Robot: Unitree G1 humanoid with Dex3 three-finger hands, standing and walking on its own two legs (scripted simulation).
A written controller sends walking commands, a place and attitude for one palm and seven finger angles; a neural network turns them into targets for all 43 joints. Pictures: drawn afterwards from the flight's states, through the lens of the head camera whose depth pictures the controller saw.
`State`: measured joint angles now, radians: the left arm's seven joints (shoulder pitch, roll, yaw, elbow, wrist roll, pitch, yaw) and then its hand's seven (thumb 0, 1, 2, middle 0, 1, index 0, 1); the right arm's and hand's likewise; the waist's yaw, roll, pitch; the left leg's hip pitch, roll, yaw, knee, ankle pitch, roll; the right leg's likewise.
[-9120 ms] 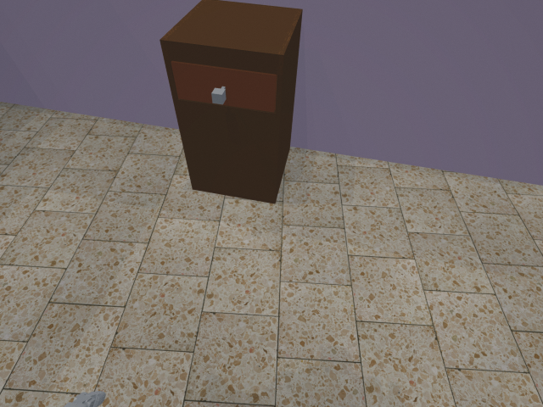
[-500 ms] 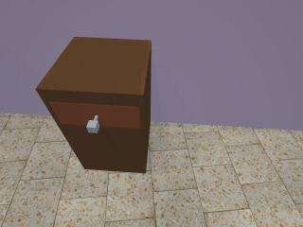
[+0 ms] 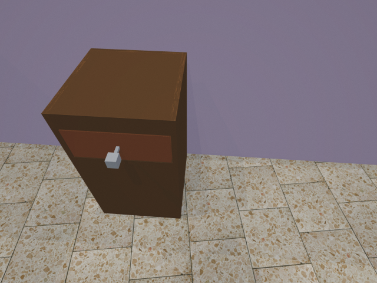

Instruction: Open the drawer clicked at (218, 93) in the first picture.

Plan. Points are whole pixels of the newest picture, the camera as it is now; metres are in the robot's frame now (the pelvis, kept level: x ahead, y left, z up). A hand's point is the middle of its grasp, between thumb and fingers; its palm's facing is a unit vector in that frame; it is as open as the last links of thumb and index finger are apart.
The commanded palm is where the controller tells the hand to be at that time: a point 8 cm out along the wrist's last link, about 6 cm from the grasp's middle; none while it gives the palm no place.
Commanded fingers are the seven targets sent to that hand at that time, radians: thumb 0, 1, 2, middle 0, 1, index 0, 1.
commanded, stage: look again from close up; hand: left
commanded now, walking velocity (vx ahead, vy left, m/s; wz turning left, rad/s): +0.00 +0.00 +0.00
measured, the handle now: (114, 156) +0.54 +0.30 -0.17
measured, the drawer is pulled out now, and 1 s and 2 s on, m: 0.00 0.00 0.00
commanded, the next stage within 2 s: shuffle to correct the standing spot in 0.22 s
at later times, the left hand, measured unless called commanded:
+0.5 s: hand out of the picture -0.03 +0.16 -0.18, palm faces +0.08 -0.98 -0.19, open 7.3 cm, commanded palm none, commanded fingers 0.00 0.90 0.90 -0.20 -0.30 -0.20 -0.30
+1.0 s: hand out of the picture +0.03 +0.25 -0.18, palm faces +0.06 -0.96 -0.26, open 7.3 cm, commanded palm none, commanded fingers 0.00 0.90 0.90 -0.20 -0.30 -0.20 -0.30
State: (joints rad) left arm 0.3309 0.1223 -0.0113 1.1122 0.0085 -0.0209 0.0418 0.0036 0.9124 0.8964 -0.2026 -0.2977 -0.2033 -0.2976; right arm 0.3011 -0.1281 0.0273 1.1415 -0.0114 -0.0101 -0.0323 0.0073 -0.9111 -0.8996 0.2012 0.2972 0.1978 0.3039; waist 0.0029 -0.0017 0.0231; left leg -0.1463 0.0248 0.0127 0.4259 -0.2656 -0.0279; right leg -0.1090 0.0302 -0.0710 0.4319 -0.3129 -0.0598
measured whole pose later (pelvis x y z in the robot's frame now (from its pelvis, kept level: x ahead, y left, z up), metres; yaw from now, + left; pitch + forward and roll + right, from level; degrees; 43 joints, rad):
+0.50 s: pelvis +0.00 +0.00 +0.00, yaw +0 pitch -1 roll +1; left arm 0.35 0.11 0.00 1.10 0.01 -0.02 0.05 0.00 0.91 0.90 -0.20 -0.30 -0.20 -0.30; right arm 0.31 -0.13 0.02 1.12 -0.01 0.01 -0.03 0.00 -0.91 -0.90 0.20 0.30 0.20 0.30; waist 0.02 0.01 0.02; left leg -0.16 0.03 0.01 0.47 -0.28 -0.03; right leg -0.12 0.03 -0.08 0.46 -0.33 -0.06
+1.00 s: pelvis +0.03 +0.07 -0.01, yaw +0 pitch +1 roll +2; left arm 0.31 0.13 0.03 1.04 0.03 -0.01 0.05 0.00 0.91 0.90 -0.20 -0.30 -0.20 -0.30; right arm 0.31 -0.17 -0.01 1.04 -0.02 0.02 -0.01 0.01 -0.92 -0.90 0.20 0.30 0.20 0.30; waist 0.02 0.02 0.02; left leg -0.22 -0.04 0.17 0.54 -0.34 0.06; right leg -0.24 -0.07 -0.10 0.62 -0.39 -0.02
